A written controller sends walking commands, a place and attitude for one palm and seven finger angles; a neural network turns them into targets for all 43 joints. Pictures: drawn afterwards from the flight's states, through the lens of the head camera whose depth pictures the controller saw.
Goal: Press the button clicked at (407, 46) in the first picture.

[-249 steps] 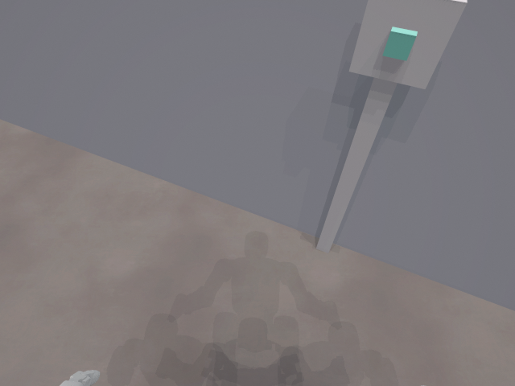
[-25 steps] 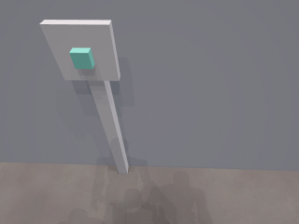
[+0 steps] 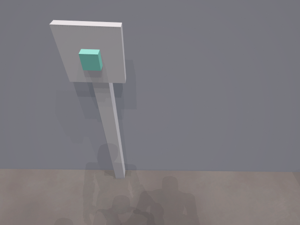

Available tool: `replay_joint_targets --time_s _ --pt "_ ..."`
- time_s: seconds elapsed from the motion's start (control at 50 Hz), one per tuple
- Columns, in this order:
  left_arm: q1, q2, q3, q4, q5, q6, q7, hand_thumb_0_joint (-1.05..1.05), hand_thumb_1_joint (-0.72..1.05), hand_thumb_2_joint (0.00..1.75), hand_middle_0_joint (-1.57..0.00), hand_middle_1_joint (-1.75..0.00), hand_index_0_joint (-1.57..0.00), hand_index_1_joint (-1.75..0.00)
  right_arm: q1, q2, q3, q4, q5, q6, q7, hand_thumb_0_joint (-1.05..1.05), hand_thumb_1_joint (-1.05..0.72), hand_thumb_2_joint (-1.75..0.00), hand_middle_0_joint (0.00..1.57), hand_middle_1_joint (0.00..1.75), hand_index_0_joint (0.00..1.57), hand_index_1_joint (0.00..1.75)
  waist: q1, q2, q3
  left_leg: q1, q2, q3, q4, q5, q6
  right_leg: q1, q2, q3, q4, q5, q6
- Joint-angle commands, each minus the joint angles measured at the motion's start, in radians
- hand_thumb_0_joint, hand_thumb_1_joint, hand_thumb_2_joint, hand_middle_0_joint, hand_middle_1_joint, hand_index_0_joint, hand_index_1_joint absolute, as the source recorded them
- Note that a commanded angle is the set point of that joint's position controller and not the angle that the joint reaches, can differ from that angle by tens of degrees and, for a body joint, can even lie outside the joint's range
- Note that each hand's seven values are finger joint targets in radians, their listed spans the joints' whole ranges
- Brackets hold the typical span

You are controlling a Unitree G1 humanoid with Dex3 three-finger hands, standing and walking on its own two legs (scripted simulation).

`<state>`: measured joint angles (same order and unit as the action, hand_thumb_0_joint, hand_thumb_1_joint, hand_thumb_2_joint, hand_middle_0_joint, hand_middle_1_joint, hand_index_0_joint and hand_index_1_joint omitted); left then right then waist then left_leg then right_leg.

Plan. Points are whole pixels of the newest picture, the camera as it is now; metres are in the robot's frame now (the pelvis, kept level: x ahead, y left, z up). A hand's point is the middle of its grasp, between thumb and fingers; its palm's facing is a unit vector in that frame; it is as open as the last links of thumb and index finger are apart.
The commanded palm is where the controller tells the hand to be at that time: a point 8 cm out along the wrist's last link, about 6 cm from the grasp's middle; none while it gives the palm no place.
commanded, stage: look again from close up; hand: left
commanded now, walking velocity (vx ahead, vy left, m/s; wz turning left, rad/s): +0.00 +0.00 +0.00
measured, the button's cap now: (91, 59) +0.52 +0.22 +0.18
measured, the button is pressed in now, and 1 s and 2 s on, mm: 0 0 0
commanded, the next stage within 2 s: raise the hand and make a fist in 0.56 s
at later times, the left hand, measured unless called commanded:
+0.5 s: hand out of the picture +0.00 +0.16 -0.17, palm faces +0.03 -0.97 -0.23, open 7.4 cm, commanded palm none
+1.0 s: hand (103, 203) +0.18 +0.13 +0.00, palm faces +0.05 -1.00 -0.01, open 6.0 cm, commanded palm +0.11 +0.20 -0.02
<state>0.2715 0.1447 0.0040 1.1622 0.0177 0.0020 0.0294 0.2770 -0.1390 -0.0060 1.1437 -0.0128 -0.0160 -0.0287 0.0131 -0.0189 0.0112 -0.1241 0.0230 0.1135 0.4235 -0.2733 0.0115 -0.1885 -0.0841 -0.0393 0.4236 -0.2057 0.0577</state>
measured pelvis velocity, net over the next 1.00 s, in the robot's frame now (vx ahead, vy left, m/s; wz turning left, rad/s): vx -0.01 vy -0.04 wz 0.03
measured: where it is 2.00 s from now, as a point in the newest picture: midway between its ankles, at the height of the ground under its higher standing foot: outside the picture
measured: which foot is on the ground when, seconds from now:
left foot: down 0.00-1.00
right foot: down 0.00-1.00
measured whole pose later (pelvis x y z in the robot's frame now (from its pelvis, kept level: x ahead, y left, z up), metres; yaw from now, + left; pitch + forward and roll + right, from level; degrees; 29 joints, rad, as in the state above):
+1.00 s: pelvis -0.01 -0.04 -0.05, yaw +2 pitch +8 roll +1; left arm 0.44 0.14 0.13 0.08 -0.22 -0.52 -0.27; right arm 0.14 -0.26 -0.09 0.59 0.02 -0.29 -0.01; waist 0.00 -0.03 -0.10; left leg -0.55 0.07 0.05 0.88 -0.45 -0.05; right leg -0.62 -0.07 -0.07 0.91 -0.42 -0.01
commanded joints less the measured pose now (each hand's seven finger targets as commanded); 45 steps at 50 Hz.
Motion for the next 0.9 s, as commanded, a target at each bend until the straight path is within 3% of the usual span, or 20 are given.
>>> replay_joint_targets --time_s 0.0,0.04,0.06,0.08,0.12,0.14,0.26,0.44,0.62,0.64,0.66,0.68,0.7,0.72,0.74,0.76,0.78,0.8,0.84,0.88 --pt "0.064 0.087 0.013 -0.019 -0.004 -0.01 0.009 0.0 0.9 0.9 -0.2 -0.3 -0.2 -0.3 0.075 -0.101 -0.019 -0.017 0.006 -0.01 -0.006 0.0 -0.9 -0.9 0.2 0.3 0.2 0.3 -0.003 0.041 0.065 -0.066 0.109 -0.101 -0.122 0.181 0.001 0.007 -0.037 0.029 -0.05 0.114 -0.045" --pt "0.068 0.084 0.012 -0.019 -0.005 -0.012 0.009 0.0 0.9 0.9 -0.2 -0.3 -0.2 -0.3 0.079 -0.094 -0.018 -0.014 0.005 -0.011 -0.007 0.0 -0.9 -0.9 0.2 0.3 0.2 0.3 -0.002 0.043 0.066 -0.069 0.106 -0.1 -0.125 0.175 0.001 0.012 -0.039 0.031 -0.053 0.118 -0.046" --pt "0.099 0.121 0.0 -0.009 0.008 -0.028 0.048 0.0 0.9 0.9 -0.2 -0.3 -0.2 -0.3 0.015 -0.137 -0.011 -0.098 0.014 -0.023 0.008 0.0 -0.9 -0.9 0.2 0.3 0.2 0.3 0.004 0.021 0.127 -0.175 0.114 -0.084 0.056 0.316 -0.02 -0.022 -0.074 0.066 -0.008 0.306 -0.064" --pt "0.087 0.14 0.007 -0.049 0.003 -0.037 0.038 0.0 0.9 0.9 -0.2 -0.3 -0.2 -0.3 0.064 -0.089 -0.012 -0.109 0.002 -0.019 0.01 0.0 -0.9 -0.9 0.2 0.3 0.2 0.3 -0.018 0.069 0.044 -0.138 0.068 -0.095 0.005 0.103 -0.016 0.0 -0.075 0.06 0.022 0.146 -0.082" --pt "0.051 0.134 0.002 -0.08 0.001 -0.035 0.018 0.0 0.9 0.9 -0.2 -0.3 -0.2 -0.3 0.073 -0.096 -0.005 -0.129 -0.006 -0.021 0.017 0.0 -0.9 -0.9 0.2 0.3 0.2 0.3 -0.011 0.114 0.017 -0.156 0.081 -0.126 -0.024 0.024 0.001 -0.041 -0.035 0.033 0.039 -0.072 -0.083" --pt "0.04 0.122 0.001 -0.084 0.0 -0.031 0.013 0.0 0.9 0.9 -0.2 -0.3 -0.2 -0.3 0.085 -0.105 -0.006 -0.134 -0.007 -0.02 0.015 0.0 -0.9 -0.9 0.2 0.3 0.2 0.3 -0.017 0.115 0.016 -0.168 0.092 -0.147 -0.038 0.012 0.013 -0.043 -0.02 0.017 0.051 -0.083 -0.081" --pt "0.047 0.104 -0.007 -0.087 -0.004 -0.026 0.006 0.0 0.9 0.9 -0.2 -0.3 -0.2 -0.3 0.099 -0.109 -0.003 -0.14 -0.003 -0.013 0.011 0.0 -0.9 -0.9 0.2 0.3 0.2 0.3 -0.013 0.019 0.074 -0.162 0.087 -0.139 -0.05 0.027 0.022 -0.064 -0.02 0.026 0.027 -0.042 -0.08" --pt "0.051 0.119 0.002 -0.082 -0.005 -0.028 0.005 0.0 0.9 0.9 -0.2 -0.3 -0.2 -0.3 0.101 -0.105 0.002 -0.107 -0.003 -0.011 0.01 0.0 -0.9 -0.9 0.2 0.3 0.2 0.3 -0.012 -0.006 0.071 -0.109 0.079 -0.105 -0.05 0.092 0.011 -0.05 -0.031 0.039 0.005 0.023 -0.082" --pt "0.046 0.123 0.006 -0.07 -0.006 -0.03 0.004 0.0 0.9 0.9 -0.2 -0.3 -0.2 -0.3 0.083 -0.097 0.002 -0.077 -0.002 -0.007 0.006 0.0 -0.9 -0.9 0.2 0.3 0.2 0.3 -0.012 0.024 0.058 -0.078 0.082 -0.082 -0.044 0.125 -0.002 -0.031 -0.037 0.047 -0.011 0.097 -0.09" --pt "0.121 0.154 0.014 -0.037 -0.001 -0.036 0.042 0.0 0.9 0.9 -0.2 -0.3 -0.2 -0.3 -0.014 -0.15 -0.018 -0.134 0.008 -0.006 0.014 0.0 -0.9 -0.9 0.2 0.3 0.2 0.3 0.024 -0.165 0.096 -0.201 0.101 -0.059 0.146 0.075 -0.032 -0.009 -0.087 0.093 -0.01 0.432 -0.069" --pt "-0.641 0.327 0.107 -1.604 -0.21 -0.28 0.03 0.0 0.9 0.9 -0.23 -0.33 -0.23 -0.33 -0.023 -0.289 -0.032 -0.476 0.063 -0.177 -0.041 0.0 -0.9 -0.9 0.2 0.3 0.2 0.3 -0.093 0.103 -0.433 0.081 -0.016 -0.058 0.009 0.216 0.02 0.11 0.005 0.058 0.064 0.341 -0.082" --pt "-0.164 0.307 0.148 -1.349 -0.123 -0.231 0.092 0.0 0.9 0.9 -0.25 -0.36 -0.25 -0.36 -0.096 -0.206 -0.027 -0.408 0.043 -0.259 -0.08 0.0 -0.9 -0.9 0.2 0.3 0.2 0.3 0.002 0.259 -0.428 0.088 -0.01 -0.043 0.007 0.305 0.025 0.1 0.052 0.021 0.118 0.194 -0.106" --pt "0.107 0.053 0.011 -1.184 -0.152 -0.091 0.127 0.0 0.9 0.9 -0.28 -0.39 -0.28 -0.39 -0.114 -0.158 -0.036 -0.408 0.067 -0.288 -0.076 0.0 -0.9 -0.9 0.2 0.3 0.2 0.3 -0.022 0.236 -0.227 -0.057 0.008 -0.068 0.01 0.242 -0.006 -0.006 0.049 -0.041 0.095 0.087 -0.087" --pt "0.084 -0.001 -0.024 -1.235 -0.182 -0.084 0.111 0.0 0.9 0.9 -0.31 -0.42 -0.31 -0.42 -0.075 -0.184 -0.034 -0.393 0.078 -0.306 -0.071 0.0 -0.9 -0.9 0.2 0.3 0.2 0.3 -0.038 0.138 -0.117 -0.087 0.001 -0.075 0.024 0.183 -0.009 -0.057 0.051 -0.053 0.071 0.065 -0.07" --pt "0.016 0.054 0.016 -1.304 -0.186 -0.131 0.101 0.0 0.9 0.9 -0.34 -0.45 -0.34 -0.45 -0.105 -0.207 -0.049 -0.446 0.068 -0.331 -0.071 0.0 -0.9 -0.9 0.2 0.3 0.2 0.3 -0.064 0.065 -0.01 -0.135 -0.012 -0.093 0.063 0.108 0.0 -0.143 0.055 -0.053 0.062 -0.003 -0.059" --pt "0.05 0.087 0.073 -1.271 -0.178 -0.182 0.084 0.0 0.9 0.9 -0.36 -0.48 -0.36 -0.48 -0.082 -0.221 -0.065 -0.459 0.047 -0.343 -0.069 0.0 -0.9 -0.9 0.2 0.3 0.2 0.3 -0.074 -0.044 -0.029 -0.18 -0.021 -0.089 0.102 0.068 0.005 -0.199 0.057 -0.064 0.069 -0.073 -0.052" --pt "0.156 0.052 0.097 -1.181 -0.184 -0.239 0.049 0.0 0.9 0.9 -0.39 -0.51 -0.39 -0.51 -0.091 -0.212 -0.075 -0.484 0.033 -0.352 -0.061 0.0 -0.9 -0.9 0.2 0.3 0.2 0.3 -0.046 -0.138 -0.012 -0.254 -0.025 -0.092 0.142 0.046 0.001 -0.244 0.061 -0.071 0.095 -0.124 -0.047" --pt "0.284 0.024 0.102 -1.111 -0.194 -0.299 -0.002 0.0 0.9 0.9 -0.42 -0.54 -0.42 -0.54 -0.113 -0.207 -0.085 -0.525 0.03 -0.36 -0.043 0.0 -0.9 -0.9 0.2 0.3 0.2 0.3 -0.002 -0.127 -0.012 -0.309 -0.034 -0.083 0.178 0.034 -0.009 -0.258 0.057 -0.058 0.128 -0.153 -0.053" --pt "0.43 -0.01 0.125 -1.021 -0.227 -0.453 -0.123 0.0 0.9 0.9 -0.47 -0.6 -0.47 -0.6 -0.135 -0.198 -0.098 -0.572 0.021 -0.354 -0.007 0.0 -0.9 -0.9 0.2 0.3 0.2 0.3 0.044 -0.239 -0.05 -0.446 -0.04 -0.076 0.268 0.029 -0.025 -0.276 0.056 -0.041 0.237 -0.113 -0.055" --pt "0.443 0.039 0.171 -1.036 -0.254 -0.597 -0.262 0.0 0.9 0.9 -0.53 -0.66 -0.53 -0.66 -0.163 -0.211 -0.113 -0.629 0.025 -0.341 0.024 0.0 -0.9 -0.9 0.2 0.3 0.2 0.3 0.046 -0.188 -0.105 -0.525 -0.048 -0.065 0.363 0.029 -0.031 -0.272 0.041 0.003 0.313 -0.024 -0.062"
